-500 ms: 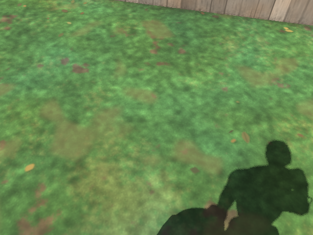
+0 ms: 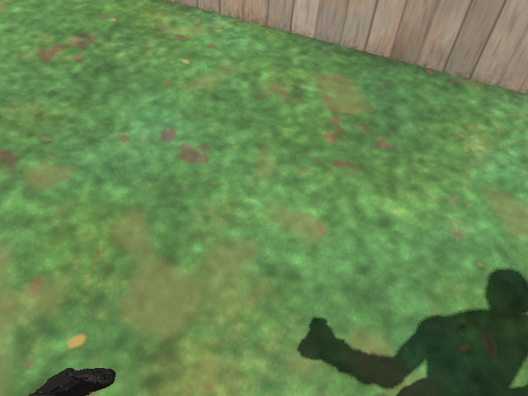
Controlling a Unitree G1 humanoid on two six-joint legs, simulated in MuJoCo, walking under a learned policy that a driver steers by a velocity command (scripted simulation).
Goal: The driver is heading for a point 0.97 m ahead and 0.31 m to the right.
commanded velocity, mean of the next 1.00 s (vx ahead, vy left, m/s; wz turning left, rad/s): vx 0.50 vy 0.00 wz -0.20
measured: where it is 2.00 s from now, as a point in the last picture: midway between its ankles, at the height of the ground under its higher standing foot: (323, 249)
